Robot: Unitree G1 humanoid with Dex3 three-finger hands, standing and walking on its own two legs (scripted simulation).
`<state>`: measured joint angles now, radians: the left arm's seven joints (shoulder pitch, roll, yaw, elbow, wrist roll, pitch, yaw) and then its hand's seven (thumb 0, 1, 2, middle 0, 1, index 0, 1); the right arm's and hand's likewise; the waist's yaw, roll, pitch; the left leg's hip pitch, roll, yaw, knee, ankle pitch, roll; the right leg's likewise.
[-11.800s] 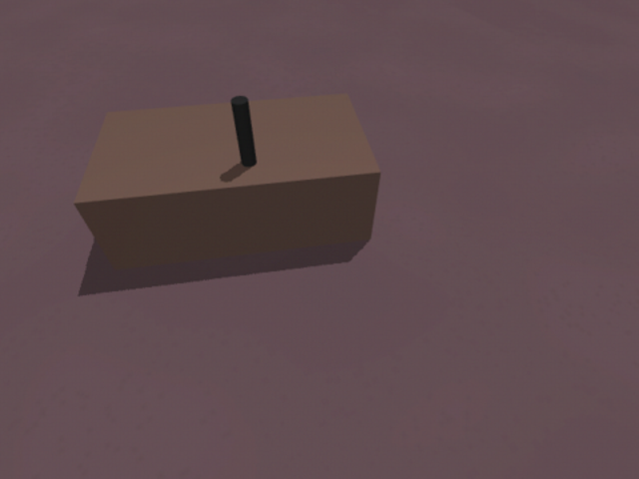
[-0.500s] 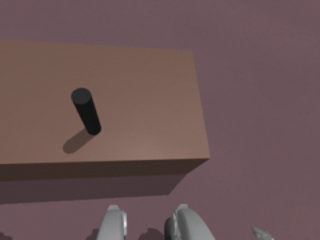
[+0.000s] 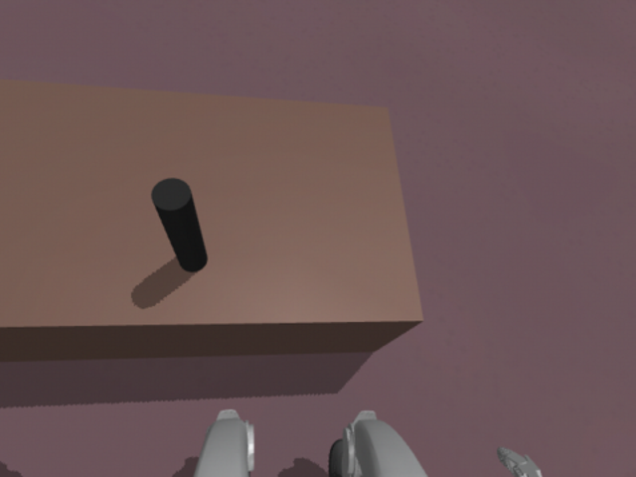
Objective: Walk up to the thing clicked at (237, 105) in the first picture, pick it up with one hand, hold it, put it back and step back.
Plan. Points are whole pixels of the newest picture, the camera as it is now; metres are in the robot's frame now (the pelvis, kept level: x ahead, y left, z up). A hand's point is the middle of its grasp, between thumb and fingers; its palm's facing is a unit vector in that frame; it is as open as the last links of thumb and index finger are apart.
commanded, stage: go down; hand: left
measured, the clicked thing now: (184, 232) +0.50 +0.19 -0.20
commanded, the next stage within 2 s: none
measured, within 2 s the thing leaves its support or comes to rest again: neither
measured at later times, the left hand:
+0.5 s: hand out of the picture +0.42 +0.39 +0.06, palm faces +0.19 -0.98 -0.03, open 17.5 cm
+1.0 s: hand out of the picture +0.42 +0.40 +0.06, palm faces +0.19 -0.98 -0.02, open 17.5 cm
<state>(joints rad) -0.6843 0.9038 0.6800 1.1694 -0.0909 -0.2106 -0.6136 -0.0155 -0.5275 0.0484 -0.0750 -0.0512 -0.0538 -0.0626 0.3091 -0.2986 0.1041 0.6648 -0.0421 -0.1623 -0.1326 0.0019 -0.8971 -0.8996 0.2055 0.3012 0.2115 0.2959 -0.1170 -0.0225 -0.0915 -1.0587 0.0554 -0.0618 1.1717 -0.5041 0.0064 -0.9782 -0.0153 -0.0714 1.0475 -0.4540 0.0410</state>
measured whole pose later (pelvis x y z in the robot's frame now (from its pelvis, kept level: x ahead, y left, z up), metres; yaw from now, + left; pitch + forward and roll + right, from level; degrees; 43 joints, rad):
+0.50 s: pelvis +0.00 +0.00 -0.01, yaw +0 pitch +23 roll -6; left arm -0.72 0.94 0.72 1.19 -0.11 -0.24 -0.63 -0.02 -0.53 0.04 -0.07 -0.04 -0.05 -0.05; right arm 0.31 -0.30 0.12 0.66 -0.04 -0.16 -0.13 0.00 -0.90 -0.90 0.21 0.30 0.21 0.30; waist -0.13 -0.02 -0.09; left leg -1.10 0.06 -0.06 1.20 -0.51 0.00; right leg -1.03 -0.01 -0.07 1.08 -0.46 0.04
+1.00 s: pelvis +0.00 +0.00 -0.01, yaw +0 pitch +24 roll -6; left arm -0.73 0.95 0.73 1.18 -0.13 -0.25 -0.65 -0.02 -0.54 0.03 -0.07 -0.04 -0.06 -0.05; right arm 0.30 -0.30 0.12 0.65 -0.04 -0.16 -0.14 0.00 -0.91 -0.90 0.21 0.30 0.21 0.30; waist -0.13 -0.02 -0.09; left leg -1.13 0.06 -0.07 1.22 -0.51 0.00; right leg -1.05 -0.01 -0.07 1.10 -0.47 0.04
